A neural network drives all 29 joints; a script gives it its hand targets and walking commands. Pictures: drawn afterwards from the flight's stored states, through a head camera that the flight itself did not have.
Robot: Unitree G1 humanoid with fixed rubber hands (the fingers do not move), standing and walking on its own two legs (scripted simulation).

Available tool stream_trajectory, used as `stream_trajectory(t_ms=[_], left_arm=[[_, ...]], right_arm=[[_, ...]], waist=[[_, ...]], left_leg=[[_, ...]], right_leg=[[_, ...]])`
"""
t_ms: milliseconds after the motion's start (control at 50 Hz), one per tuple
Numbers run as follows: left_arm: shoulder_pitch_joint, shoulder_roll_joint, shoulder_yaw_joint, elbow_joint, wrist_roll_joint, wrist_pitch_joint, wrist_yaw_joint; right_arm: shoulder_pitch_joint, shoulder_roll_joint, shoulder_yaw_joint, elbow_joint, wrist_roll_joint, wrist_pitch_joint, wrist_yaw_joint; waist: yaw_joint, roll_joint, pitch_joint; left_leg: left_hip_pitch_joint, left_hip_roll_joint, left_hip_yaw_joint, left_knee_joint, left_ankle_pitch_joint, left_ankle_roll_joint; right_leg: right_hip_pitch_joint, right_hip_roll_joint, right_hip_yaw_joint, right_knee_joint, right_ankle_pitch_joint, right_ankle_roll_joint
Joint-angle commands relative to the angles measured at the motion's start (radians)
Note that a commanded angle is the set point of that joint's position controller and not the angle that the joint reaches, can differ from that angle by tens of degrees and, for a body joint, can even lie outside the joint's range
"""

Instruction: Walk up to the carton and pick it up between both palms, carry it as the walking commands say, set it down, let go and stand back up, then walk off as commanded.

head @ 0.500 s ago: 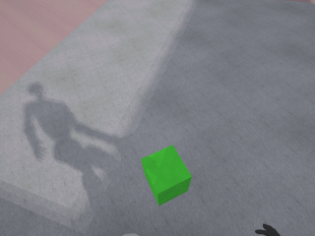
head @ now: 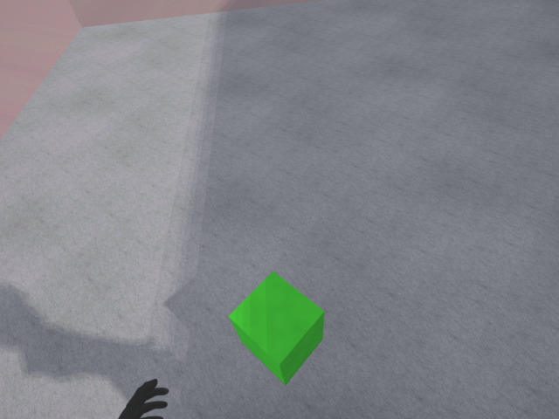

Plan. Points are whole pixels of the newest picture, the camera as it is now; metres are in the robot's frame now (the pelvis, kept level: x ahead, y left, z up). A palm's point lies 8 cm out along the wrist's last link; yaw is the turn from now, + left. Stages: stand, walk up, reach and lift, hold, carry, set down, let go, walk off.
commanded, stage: stand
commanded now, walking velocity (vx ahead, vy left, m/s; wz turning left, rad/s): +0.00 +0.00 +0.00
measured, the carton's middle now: (279, 328) +0.48 +0.09 -0.65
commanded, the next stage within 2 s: none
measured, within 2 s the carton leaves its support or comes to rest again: neither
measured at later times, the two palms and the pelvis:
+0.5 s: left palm out of the picture +0.07 +0.33 -0.12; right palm out of the picture +0.09 -0.16 -0.11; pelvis +0.01 +0.08 +0.01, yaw -2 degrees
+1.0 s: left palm out of the picture +0.02 +0.31 -0.14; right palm out of the picture +0.02 -0.16 -0.13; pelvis +0.02 +0.08 +0.01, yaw -1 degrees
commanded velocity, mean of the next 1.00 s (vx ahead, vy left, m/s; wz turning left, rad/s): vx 0.00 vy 0.00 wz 0.00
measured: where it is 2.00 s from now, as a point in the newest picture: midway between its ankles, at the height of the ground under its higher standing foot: outside the picture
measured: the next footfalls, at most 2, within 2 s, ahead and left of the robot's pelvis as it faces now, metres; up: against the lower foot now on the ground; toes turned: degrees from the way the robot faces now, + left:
left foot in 0.20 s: +0.06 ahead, +0.19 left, +0.00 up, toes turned +5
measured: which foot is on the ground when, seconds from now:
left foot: up 0.00-0.18, down 0.20-1.00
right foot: down 0.00-1.00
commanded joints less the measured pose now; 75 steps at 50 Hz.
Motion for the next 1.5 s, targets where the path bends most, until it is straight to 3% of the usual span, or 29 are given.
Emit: stream_trajectory(t_ms=[0,40,80,120,140,160,180,200,220,240,300,340,360,380,460,920,1480], left_arm=[[-0.026,0.124,0.021,-0.049,0.005,-0.016,0.004],[0.013,0.139,0.023,-0.023,0.008,-0.022,-0.003],[0.038,0.164,0.032,-0.003,0.01,-0.018,-0.009],[0.028,0.176,0.038,0.009,0.007,-0.01,-0.017],[0.014,0.176,0.039,0.012,0.001,-0.007,-0.02],[0.025,0.154,0.033,0.016,-0.002,-0.008,-0.023],[0.052,0.108,0.026,0.02,0.002,-0.01,-0.025],[0.1,0.04,0.007,0.019,-0.01,-0.012,-0.024],[0.071,0.067,0.008,0.037,-0.014,0.001,-0.02],[0.056,0.085,0.014,0.045,-0.009,0.009,-0.023],[0.079,0.078,0.013,0.077,0.0,0.003,-0.034],[0.098,0.097,0.014,0.096,0.006,-0.014,-0.032],[0.099,0.116,0.019,0.112,0.002,-0.017,-0.029],[0.095,0.109,0.019,0.122,0.001,-0.019,-0.025],[0.118,0.095,0.016,0.158,-0.005,-0.026,-0.011],[0.18,0.046,-0.003,0.341,-0.011,-0.035,0.015],[0.245,-0.016,-0.022,0.4,-0.011,-0.037,0.022]], right_arm=[[0.021,-0.087,-0.028,-0.039,0.005,-0.011,0.012],[0.009,-0.046,-0.016,-0.038,0.006,-0.011,0.02],[-0.016,-0.036,-0.012,-0.048,0.006,-0.011,0.022],[-0.006,-0.04,-0.013,-0.047,0.008,-0.018,0.018],[0.016,-0.038,-0.013,-0.036,0.005,-0.026,0.013],[0.035,-0.056,-0.017,-0.028,-0.008,-0.04,0.007],[0.069,-0.102,-0.023,-0.024,-0.019,-0.058,0.003],[0.034,-0.186,-0.033,-0.034,-0.014,-0.067,0.001],[0.026,-0.176,-0.034,-0.029,-0.006,-0.067,0.002],[-0.025,-0.137,-0.022,-0.035,-0.007,-0.069,0.005],[-0.063,-0.111,-0.012,-0.03,0.004,-0.07,-0.005],[-0.052,-0.104,-0.015,-0.028,0.007,-0.072,-0.004],[-0.053,-0.085,-0.011,-0.031,0.008,-0.073,-0.002],[-0.051,-0.092,-0.011,-0.023,0.007,-0.073,-0.003],[-0.034,-0.093,-0.011,0.017,0.006,-0.082,-0.004],[0.014,-0.041,0.005,0.211,0.007,-0.082,-0.017],[0.075,0.026,0.018,0.306,0.011,-0.081,-0.026]], waist=[[0.022,-0.204,-0.06],[0.04,-0.2,-0.074],[0.058,-0.221,-0.068],[0.046,-0.225,-0.059],[0.027,-0.203,-0.057],[0.015,-0.155,-0.06],[0.012,-0.051,-0.08],[0.048,0.176,-0.087],[0.008,0.196,-0.084],[0.02,0.155,-0.046],[0.035,0.155,-0.051],[0.029,0.126,-0.069],[0.015,0.052,-0.053],[0.012,0.018,-0.04],[0.014,-0.023,-0.047],[0.011,-0.04,-0.005],[0.011,-0.043,0.022]], left_leg=[[-0.027,0.028,-0.065,-0.057,0.087,-0.037],[0.036,0.003,-0.038,-0.184,0.105,-0.036],[0.068,-0.014,-0.02,-0.267,0.106,-0.036],[0.131,-0.024,-0.006,-0.375,0.166,-0.027],[0.213,-0.023,0.005,-0.486,0.273,-0.02],[0.306,0.006,-0.018,-0.571,0.341,-0.015],[0.393,0.128,-0.14,-0.596,0.478,-0.002],[0.341,0.261,-0.251,-0.622,0.608,0.071],[0.218,0.28,-0.294,-0.672,0.458,0.146],[0.185,0.246,-0.282,-0.693,0.354,0.151],[0.197,0.166,-0.189,-0.668,0.359,0.116],[0.198,0.147,-0.172,-0.648,0.344,0.086],[0.213,0.128,-0.152,-0.658,0.311,0.079],[0.228,0.12,-0.146,-0.65,0.311,0.08],[0.272,0.1,-0.126,-0.622,0.42,0.089],[0.261,0.065,-0.103,-0.623,0.413,0.091],[0.228,0.054,-0.108,-0.625,0.356,0.09]], right_leg=[[0.087,-0.234,0.145,-0.206,0.599,-0.087],[0.089,-0.206,0.113,-0.184,0.551,-0.067],[0.075,-0.206,0.128,-0.178,0.442,-0.068],[0.026,-0.203,0.143,-0.164,0.31,-0.053],[-0.022,-0.193,0.138,-0.149,0.236,-0.029],[-0.077,-0.171,0.138,-0.134,0.167,0.0],[-0.134,-0.129,0.114,-0.06,0.072,0.032],[-0.145,-0.062,0.053,-0.009,-0.077,0.077],[-0.052,-0.042,0.052,0.012,-0.131,0.082],[-0.029,-0.036,0.062,0.024,-0.104,0.081],[0.032,-0.038,0.051,-0.082,0.064,0.081],[0.088,-0.081,0.076,-0.142,0.137,0.087],[0.054,-0.082,0.074,-0.146,0.133,0.09],[0.041,-0.083,0.075,-0.159,0.14,0.093],[0.049,-0.093,0.079,-0.189,0.185,0.096],[0.083,-0.108,0.077,-0.23,0.218,0.074],[0.056,-0.102,0.075,-0.226,0.182,0.063]])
